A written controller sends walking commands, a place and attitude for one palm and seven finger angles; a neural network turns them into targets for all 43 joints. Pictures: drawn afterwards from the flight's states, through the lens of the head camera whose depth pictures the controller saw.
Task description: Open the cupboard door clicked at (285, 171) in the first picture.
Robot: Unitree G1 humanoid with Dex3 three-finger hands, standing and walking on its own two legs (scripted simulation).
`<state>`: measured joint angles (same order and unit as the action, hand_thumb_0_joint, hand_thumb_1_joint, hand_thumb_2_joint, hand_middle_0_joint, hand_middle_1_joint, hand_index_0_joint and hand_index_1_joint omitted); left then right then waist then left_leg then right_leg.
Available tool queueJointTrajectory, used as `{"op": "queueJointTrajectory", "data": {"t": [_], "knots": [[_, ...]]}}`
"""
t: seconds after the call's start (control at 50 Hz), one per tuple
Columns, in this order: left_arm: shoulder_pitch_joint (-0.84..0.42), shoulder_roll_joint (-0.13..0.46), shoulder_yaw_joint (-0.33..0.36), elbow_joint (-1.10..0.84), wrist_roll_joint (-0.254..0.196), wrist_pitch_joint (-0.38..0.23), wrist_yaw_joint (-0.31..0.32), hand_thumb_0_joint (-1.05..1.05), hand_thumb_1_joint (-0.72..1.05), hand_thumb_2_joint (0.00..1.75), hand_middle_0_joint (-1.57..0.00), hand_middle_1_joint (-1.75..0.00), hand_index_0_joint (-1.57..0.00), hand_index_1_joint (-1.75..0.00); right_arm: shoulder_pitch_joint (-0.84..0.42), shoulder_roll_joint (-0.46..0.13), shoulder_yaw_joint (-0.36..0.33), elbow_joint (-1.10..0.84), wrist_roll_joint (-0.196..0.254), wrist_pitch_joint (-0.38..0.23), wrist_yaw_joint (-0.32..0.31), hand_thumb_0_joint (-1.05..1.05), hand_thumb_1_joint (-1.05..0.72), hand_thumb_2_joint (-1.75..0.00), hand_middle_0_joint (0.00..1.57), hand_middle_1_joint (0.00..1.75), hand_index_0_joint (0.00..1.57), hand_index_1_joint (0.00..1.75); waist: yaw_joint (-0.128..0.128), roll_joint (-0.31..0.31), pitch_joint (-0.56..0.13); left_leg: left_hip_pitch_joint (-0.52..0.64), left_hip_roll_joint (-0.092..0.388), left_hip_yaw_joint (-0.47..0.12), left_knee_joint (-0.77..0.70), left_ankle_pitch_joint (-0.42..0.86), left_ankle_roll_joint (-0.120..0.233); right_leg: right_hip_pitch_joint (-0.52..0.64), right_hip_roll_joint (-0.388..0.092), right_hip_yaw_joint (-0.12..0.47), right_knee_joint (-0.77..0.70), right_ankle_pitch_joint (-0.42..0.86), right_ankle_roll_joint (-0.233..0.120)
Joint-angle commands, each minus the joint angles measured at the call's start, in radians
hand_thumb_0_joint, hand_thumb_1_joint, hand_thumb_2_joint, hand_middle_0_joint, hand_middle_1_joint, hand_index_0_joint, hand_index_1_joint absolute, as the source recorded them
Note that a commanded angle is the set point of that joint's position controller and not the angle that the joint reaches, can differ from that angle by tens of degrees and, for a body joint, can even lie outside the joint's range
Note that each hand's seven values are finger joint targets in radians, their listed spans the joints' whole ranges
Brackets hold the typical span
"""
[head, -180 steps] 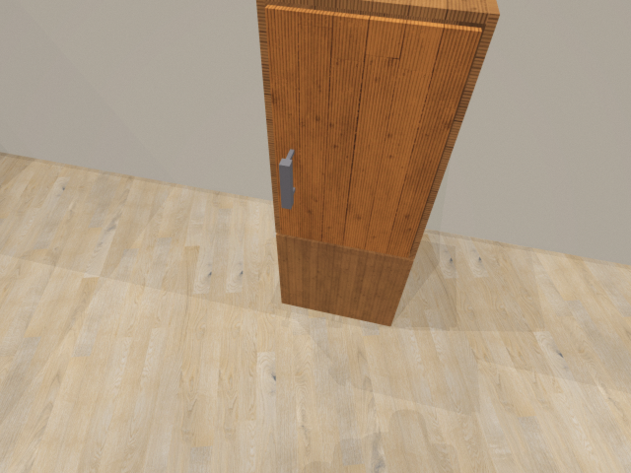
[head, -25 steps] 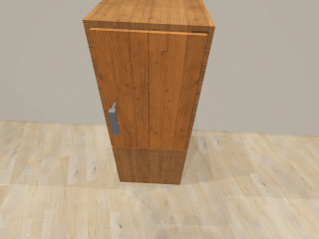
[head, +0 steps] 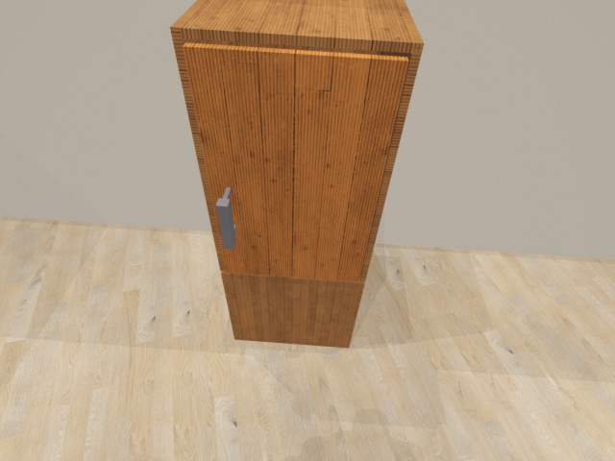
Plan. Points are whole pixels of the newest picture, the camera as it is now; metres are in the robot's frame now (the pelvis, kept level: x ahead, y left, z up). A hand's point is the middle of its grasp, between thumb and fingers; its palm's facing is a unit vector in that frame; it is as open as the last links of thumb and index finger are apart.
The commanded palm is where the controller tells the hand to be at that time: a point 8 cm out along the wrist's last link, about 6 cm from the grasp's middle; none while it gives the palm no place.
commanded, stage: look again from close up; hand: left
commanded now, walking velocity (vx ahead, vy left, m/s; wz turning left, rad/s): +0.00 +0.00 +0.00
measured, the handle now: (228, 218) +0.63 +0.21 -0.10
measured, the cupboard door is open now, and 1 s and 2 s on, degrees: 0 0 0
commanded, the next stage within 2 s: shuffle to correct the standing spot in 0.44 s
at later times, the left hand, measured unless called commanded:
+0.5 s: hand out of the picture +0.00 +0.16 -0.18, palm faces +0.07 -0.98 -0.18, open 7.4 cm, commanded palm none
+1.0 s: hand out of the picture +0.08 +0.19 -0.18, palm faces +0.04 -0.99 -0.15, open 7.4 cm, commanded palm none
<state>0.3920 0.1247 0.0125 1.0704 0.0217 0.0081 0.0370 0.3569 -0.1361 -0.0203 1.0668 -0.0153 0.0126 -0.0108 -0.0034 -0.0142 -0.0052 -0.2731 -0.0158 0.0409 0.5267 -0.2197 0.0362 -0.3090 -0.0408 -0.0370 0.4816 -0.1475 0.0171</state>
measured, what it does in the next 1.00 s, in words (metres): shifts its weight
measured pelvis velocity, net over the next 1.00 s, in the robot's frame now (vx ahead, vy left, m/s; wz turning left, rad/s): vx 0.08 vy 0.03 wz -0.01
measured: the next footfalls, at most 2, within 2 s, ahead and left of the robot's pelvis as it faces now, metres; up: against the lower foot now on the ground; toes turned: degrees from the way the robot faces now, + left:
none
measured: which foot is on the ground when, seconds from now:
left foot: down 0.00-1.00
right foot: down 0.00-1.00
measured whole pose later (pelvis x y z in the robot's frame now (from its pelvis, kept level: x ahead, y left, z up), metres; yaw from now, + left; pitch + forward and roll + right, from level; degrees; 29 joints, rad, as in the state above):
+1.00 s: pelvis +0.08 +0.03 +0.01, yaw +0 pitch -1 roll -1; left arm 0.32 0.14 0.04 1.06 0.02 0.01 0.03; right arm 0.40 -0.11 0.00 1.08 -0.02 -0.04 -0.04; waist -0.02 -0.02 0.03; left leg -0.13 -0.04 0.06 0.45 -0.31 0.08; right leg -0.32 -0.05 -0.05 0.64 -0.32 0.00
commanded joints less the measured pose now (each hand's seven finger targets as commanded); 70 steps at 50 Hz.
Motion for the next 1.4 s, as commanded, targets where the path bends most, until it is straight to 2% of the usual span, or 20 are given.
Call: {"op": "queueJointTrajectory", "data": {"t": [0.0,0.52,0.58,0.64,0.72,0.78,0.82,0.84,0.86,0.92,0.96,1.02,1.1,1.22,1.26,1.28,1.3,1.32,1.36,1.38], "knots": [[0.046,0.090,0.021,-0.043,0.004,-0.019,0.005,0.00,0.90,0.90,-0.20,-0.30,-0.20,-0.30,0.048,-0.095,-0.024,-0.031,-0.003,-0.014,-0.009,0.00,-0.90,-0.90,0.20,0.30,0.20,0.30,-0.002,0.020,0.113,-0.143,0.094,-0.134,-0.196,-0.274,0.007,0.005,-0.055,0.103,-0.124,-0.275,-0.029],[0.030,0.084,0.025,-0.043,0.000,-0.025,0.004,0.00,0.90,0.90,-0.20,-0.30,-0.20,-0.30,0.036,-0.083,-0.019,-0.019,-0.002,-0.022,-0.011,0.00,-0.90,-0.90,0.20,0.30,0.20,0.30,0.000,0.011,0.082,-0.098,0.092,-0.133,-0.189,-0.167,0.003,0.043,-0.064,0.109,-0.130,-0.187,-0.034],[0.041,0.091,0.028,-0.036,0.004,-0.024,0.001,0.00,0.90,0.90,-0.20,-0.30,-0.20,-0.30,0.042,-0.090,-0.017,-0.014,-0.005,-0.021,-0.010,0.00,-0.90,-0.90,0.20,0.30,0.20,0.30,0.007,0.014,0.063,-0.088,0.088,-0.128,-0.191,-0.270,0.006,0.059,-0.066,0.109,-0.128,-0.288,-0.040],[0.058,0.101,0.036,-0.039,0.006,-0.020,-0.005,0.00,0.90,0.90,-0.20,-0.30,-0.20,-0.30,0.038,-0.086,-0.016,-0.021,-0.008,-0.016,-0.008,0.00,-0.90,-0.90,0.20,0.30,0.20,0.30,0.018,-0.026,0.120,-0.140,0.068,-0.106,-0.146,-0.321,0.009,0.043,-0.082,0.158,-0.154,-0.396,-0.058],[0.066,0.132,0.056,-0.047,0.001,-0.020,-0.004,0.00,0.90,0.90,-0.20,-0.30,-0.20,-0.30,0.068,-0.061,-0.012,-0.028,-0.009,-0.020,-0.007,0.00,-0.90,-0.90,0.20,0.30,0.20,0.30,0.009,-0.110,0.103,-0.123,0.021,-0.014,0.016,-0.198,-0.003,0.038,-0.174,0.265,-0.223,-0.488,-0.117],[0.010,0.125,0.060,-0.072,0.003,-0.012,-0.007,0.00,0.90,0.90,-0.20,-0.30,-0.20,-0.30,0.127,-0.064,-0.014,-0.019,-0.009,-0.025,-0.007,0.00,-0.90,-0.90,0.20,0.30,0.20,0.30,-0.024,-0.021,0.124,-0.012,0.044,-0.046,-0.077,-0.239,0.008,-0.085,-0.122,0.174,-0.143,-0.473,-0.104],[-0.025,0.070,0.049,-0.090,0.008,-0.011,-0.015,0.00,0.90,0.90,-0.20,-0.30,-0.20,-0.30,0.173,-0.116,-0.024,-0.005,-0.010,-0.038,-0.012,0.00,-0.90,-0.90,0.20,0.30,0.20,0.30,-0.044,0.171,0.158,0.048,0.182,-0.271,-0.281,-0.380,0.069,-0.182,-0.002,0.010,0.121,-0.322,-0.055],[-0.059,0.038,0.039,-0.107,0.013,-0.018,-0.017,0.00,0.90,0.90,-0.20,-0.30,-0.20,-0.30,0.190,-0.148,-0.031,-0.003,-0.010,-0.045,-0.021,0.00,-0.90,-0.90,0.20,0.30,0.20,0.30,-0.050,0.251,0.186,0.109,0.282,-0.413,-0.358,-0.312,0.128,-0.271,0.029,-0.053,0.268,-0.257,-0.035],[-0.088,0.036,0.033,-0.115,0.014,-0.023,-0.017,0.00,0.90,0.90,-0.20,-0.30,-0.20,-0.30,0.181,-0.132,-0.024,-0.002,-0.010,-0.051,-0.027,0.00,-0.90,-0.90,0.20,0.30,0.20,0.30,-0.048,0.193,0.196,0.157,0.314,-0.429,-0.353,-0.082,0.170,-0.325,-0.001,-0.013,0.358,-0.285,-0.036],[-0.076,0.012,0.018,-0.085,-0.007,-0.032,-0.011,0.00,0.90,0.90,-0.20,-0.30,-0.20,-0.30,0.103,-0.098,0.001,-0.004,-0.008,-0.068,-0.043,0.00,-0.90,-0.90,0.20,0.30,0.20,0.30,-0.003,0.063,0.095,0.198,0.267,-0.215,-0.189,0.717,0.153,-0.134,-0.041,0.013,0.194,-0.241,-0.016],[-0.016,0.031,0.020,-0.054,-0.015,-0.023,-0.002,0.00,0.90,0.90,-0.20,-0.30,-0.20,-0.30,0.074,-0.115,-0.004,0.002,0.006,-0.065,-0.052,0.00,-0.90,-0.90,0.20,0.30,0.20,0.30,0.017,0.081,0.027,0.204,0.206,-0.126,-0.120,0.850,0.075,0.043,-0.016,-0.016,0.014,-0.039,-0.009],[0.001,0.098,0.033,-0.048,-0.015,-0.012,0.010,0.00,0.90,0.90,-0.20,-0.30,-0.20,-0.30,0.075,-0.087,-0.016,-0.003,0.016,-0.052,-0.057,0.00,-0.90,-0.90,0.20,0.30,0.20,0.30,0.013,0.103,0.025,0.084,0.147,-0.100,-0.098,0.681,-0.018,0.198,-0.068,0.041,0.021,0.356,-0.042],[-0.047,0.111,0.045,-0.085,-0.009,0.006,0.014,0.00,0.90,0.90,-0.20,-0.30,-0.20,-0.30,0.064,-0.101,-0.043,-0.010,0.008,-0.025,-0.057,0.00,-0.90,-0.90,0.20,0.30,0.20,0.30,0.004,0.017,0.005,0.102,0.155,-0.096,-0.054,0.693,-0.015,0.160,-0.073,0.036,0.109,0.414,-0.045],[-0.110,0.112,0.052,-0.137,-0.003,0.014,0.013,0.00,0.90,0.90,-0.20,-0.30,-0.20,-0.30,-0.006,-0.106,-0.053,-0.043,-0.003,-0.013,-0.047,0.00,-0.90,-0.90,0.20,0.30,0.20,0.30,0.001,0.052,-0.021,0.092,0.166,-0.110,-0.051,0.537,0.017,0.116,-0.057,0.055,0.129,0.264,-0.052],[-0.117,0.110,0.047,-0.134,-0.002,0.014,0.011,0.00,0.90,0.90,-0.20,-0.30,-0.20,-0.30,-0.033,-0.101,-0.050,-0.050,-0.004,-0.012,-0.041,0.00,-0.90,-0.90,0.20,0.30,0.20,0.30,0.004,0.019,-0.009,0.049,0.154,-0.108,-0.066,0.365,0.017,0.131,-0.067,0.076,0.096,0.246,-0.055],[-0.125,0.256,0.017,-0.207,-0.006,0.012,0.022,0.00,0.90,0.90,-0.20,-0.30,-0.20,-0.30,-0.043,-0.197,-0.036,-0.139,-0.006,-0.020,-0.030,0.00,-0.90,-0.90,0.20,0.30,0.20,0.30,-0.013,-0.078,0.015,0.041,0.138,-0.157,-0.143,0.465,-0.009,0.152,-0.013,0.007,0.138,0.119,-0.044],[-0.076,0.159,0.028,-0.242,-0.004,0.017,0.018,0.00,0.90,0.90,-0.20,-0.30,-0.20,-0.30,-0.073,-0.217,-0.055,-0.172,-0.012,-0.042,-0.029,0.00,-0.90,-0.90,0.20,0.30,0.20,0.30,0.024,-0.127,-0.105,0.075,0.178,-0.143,-0.028,0.517,0.031,0.105,-0.018,0.011,0.161,0.085,-0.039],[-0.091,0.156,0.023,-0.254,-0.005,0.017,0.016,0.00,0.90,0.90,-0.20,-0.30,-0.20,-0.30,-0.069,-0.201,-0.061,-0.180,-0.013,-0.048,-0.032,0.00,-0.90,-0.90,0.20,0.30,0.20,0.30,0.003,-0.054,-0.162,0.113,0.166,-0.145,-0.011,0.516,0.036,0.101,-0.026,0.027,0.162,0.121,-0.046],[-0.088,0.148,0.029,-0.265,-0.004,0.015,0.011,0.00,0.90,0.90,-0.20,-0.30,-0.20,-0.30,-0.083,-0.172,-0.060,-0.191,-0.010,-0.036,-0.034,0.00,-0.90,-0.90,0.20,0.30,0.20,0.30,0.001,0.098,-0.093,0.059,0.153,-0.134,-0.025,0.349,0.037,0.063,-0.027,0.034,0.135,0.048,-0.059],[-0.082,0.156,0.027,-0.268,-0.002,0.015,0.008,0.00,0.90,0.90,-0.20,-0.30,-0.20,-0.30,-0.090,-0.161,-0.051,-0.204,-0.013,-0.028,-0.031,0.00,-0.90,-0.90,0.20,0.30,0.20,0.30,0.003,0.101,-0.040,0.004,0.143,-0.122,-0.030,0.250,0.038,0.064,-0.024,0.036,0.115,0.022,-0.064]]}}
